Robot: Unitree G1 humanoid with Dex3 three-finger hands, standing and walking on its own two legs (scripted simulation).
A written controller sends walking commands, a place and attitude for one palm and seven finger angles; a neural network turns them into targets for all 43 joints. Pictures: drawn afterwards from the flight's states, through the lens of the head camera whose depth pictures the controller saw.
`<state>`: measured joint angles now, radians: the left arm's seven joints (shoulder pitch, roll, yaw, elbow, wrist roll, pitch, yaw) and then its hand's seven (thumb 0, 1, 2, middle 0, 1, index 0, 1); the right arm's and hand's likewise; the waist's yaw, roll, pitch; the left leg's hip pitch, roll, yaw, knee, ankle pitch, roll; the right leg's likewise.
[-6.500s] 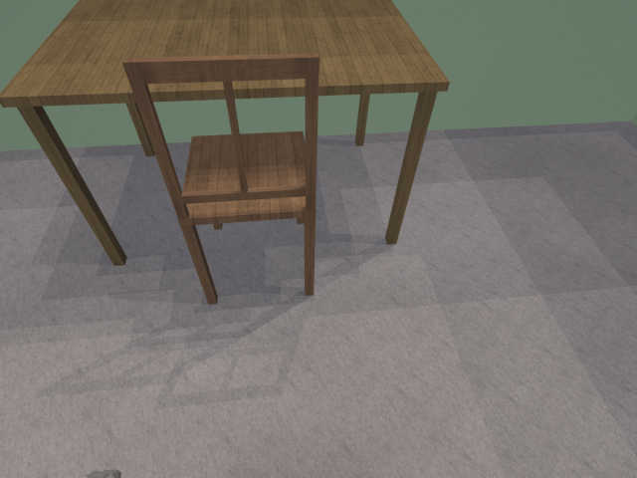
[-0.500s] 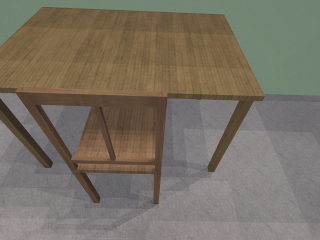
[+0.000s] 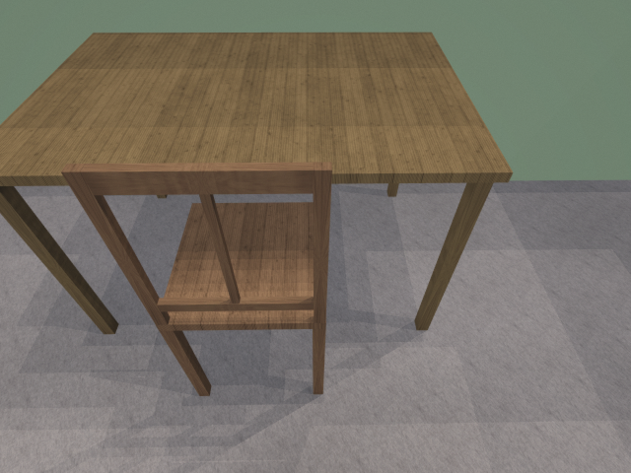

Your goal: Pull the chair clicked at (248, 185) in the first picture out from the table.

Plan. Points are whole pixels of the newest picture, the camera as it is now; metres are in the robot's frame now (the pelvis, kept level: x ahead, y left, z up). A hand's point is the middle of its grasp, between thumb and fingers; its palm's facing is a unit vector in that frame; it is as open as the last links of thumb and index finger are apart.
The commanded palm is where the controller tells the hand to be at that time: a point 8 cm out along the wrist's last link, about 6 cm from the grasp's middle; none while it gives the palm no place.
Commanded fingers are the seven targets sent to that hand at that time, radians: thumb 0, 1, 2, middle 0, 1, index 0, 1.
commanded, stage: come to a stop and stand still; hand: left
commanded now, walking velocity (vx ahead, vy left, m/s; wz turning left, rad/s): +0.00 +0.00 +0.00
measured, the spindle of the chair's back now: (223, 254) +0.49 +0.20 -0.07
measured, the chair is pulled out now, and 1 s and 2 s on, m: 0.00 0.00 0.00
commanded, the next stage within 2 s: look again from close up in 0.18 s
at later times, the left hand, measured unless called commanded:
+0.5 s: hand out of the picture +0.01 +0.16 -0.17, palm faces +0.00 -0.98 -0.17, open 7.3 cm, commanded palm none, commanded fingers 0.00 0.90 0.90 -0.20 -0.30 -0.20 -0.30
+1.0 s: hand out of the picture +0.03 +0.16 -0.17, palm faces +0.02 -0.98 -0.20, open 7.3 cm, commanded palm none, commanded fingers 0.00 0.90 0.90 -0.20 -0.30 -0.20 -0.30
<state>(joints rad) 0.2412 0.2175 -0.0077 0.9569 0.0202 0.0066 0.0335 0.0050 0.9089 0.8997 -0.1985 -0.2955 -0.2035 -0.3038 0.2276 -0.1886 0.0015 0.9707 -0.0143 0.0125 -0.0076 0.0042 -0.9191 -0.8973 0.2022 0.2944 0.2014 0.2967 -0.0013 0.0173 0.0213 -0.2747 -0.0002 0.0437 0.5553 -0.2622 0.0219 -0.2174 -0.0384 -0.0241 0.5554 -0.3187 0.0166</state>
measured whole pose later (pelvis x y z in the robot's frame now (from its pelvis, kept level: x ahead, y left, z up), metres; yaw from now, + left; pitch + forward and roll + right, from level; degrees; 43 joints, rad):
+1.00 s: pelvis +0.03 -0.02 +0.01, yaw +0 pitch +0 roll +1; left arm 0.28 0.18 -0.01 1.10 0.01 -0.02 0.03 0.00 0.91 0.90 -0.20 -0.30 -0.20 -0.30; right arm 0.23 -0.17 0.02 1.14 0.00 -0.02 -0.03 0.01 -0.92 -0.90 0.20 0.29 0.20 0.30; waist 0.01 -0.02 0.02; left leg -0.19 0.01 0.03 0.45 -0.25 -0.01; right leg -0.13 -0.02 -0.04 0.45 -0.32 0.00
